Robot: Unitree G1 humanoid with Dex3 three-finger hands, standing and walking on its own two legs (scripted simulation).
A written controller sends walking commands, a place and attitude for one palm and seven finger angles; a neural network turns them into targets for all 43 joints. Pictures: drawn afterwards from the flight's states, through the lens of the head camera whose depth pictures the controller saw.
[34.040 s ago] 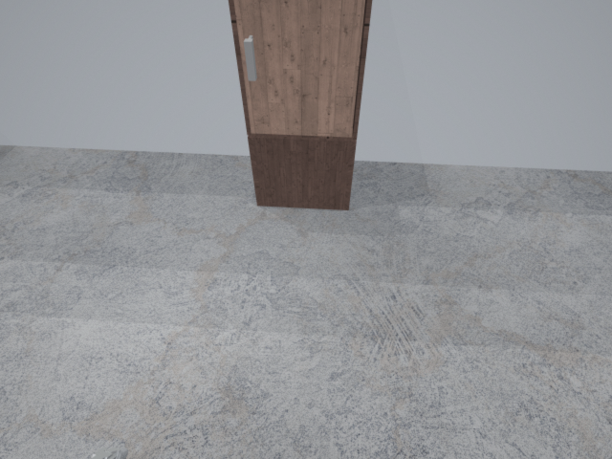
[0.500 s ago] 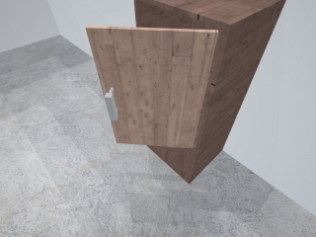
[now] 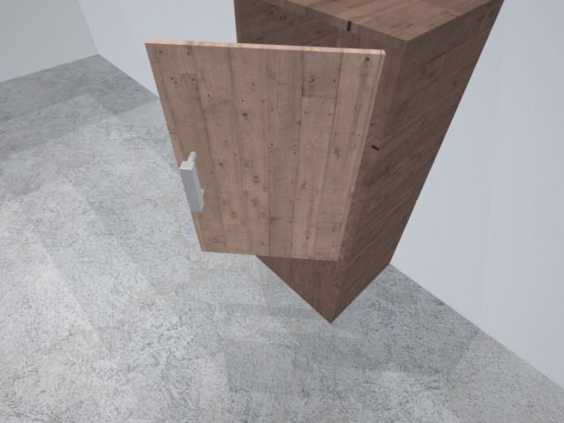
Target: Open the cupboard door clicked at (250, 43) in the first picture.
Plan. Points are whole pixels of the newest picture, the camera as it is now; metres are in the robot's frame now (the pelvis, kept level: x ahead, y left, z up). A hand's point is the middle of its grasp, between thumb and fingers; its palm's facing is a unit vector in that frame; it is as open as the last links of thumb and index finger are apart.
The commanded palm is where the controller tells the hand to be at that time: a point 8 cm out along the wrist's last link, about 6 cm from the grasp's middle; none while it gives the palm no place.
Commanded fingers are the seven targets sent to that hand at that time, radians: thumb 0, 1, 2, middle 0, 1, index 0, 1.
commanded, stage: look again from close up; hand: left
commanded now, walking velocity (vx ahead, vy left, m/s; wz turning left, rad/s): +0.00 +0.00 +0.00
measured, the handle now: (194, 181) +0.60 +0.23 -0.04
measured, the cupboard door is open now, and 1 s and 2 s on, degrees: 41 41 41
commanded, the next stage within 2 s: shuffle to correct the standing spot in 0.30 s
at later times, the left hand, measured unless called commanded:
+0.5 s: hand out of the picture +0.00 +0.16 -0.18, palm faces +0.04 -0.98 -0.17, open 7.3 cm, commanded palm none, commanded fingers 0.00 0.90 0.90 -0.20 -0.30 -0.20 -0.30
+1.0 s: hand out of the picture +0.06 +0.20 -0.18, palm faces +0.05 -0.98 -0.19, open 7.3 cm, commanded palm none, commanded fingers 0.00 0.90 0.90 -0.20 -0.30 -0.20 -0.30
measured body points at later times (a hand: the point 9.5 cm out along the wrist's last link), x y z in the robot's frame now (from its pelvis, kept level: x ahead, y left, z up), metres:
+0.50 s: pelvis +0.01 +0.00 +0.00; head +0.01 +0.00 +0.45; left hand +0.00 +0.21 -0.16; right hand +0.00 -0.22 -0.16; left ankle -0.01 +0.10 -0.74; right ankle +0.06 -0.10 -0.74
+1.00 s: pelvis +0.05 +0.03 +0.00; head +0.06 +0.04 +0.45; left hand +0.06 +0.26 -0.16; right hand +0.00 -0.16 -0.16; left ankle -0.01 +0.10 -0.74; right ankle +0.06 -0.09 -0.74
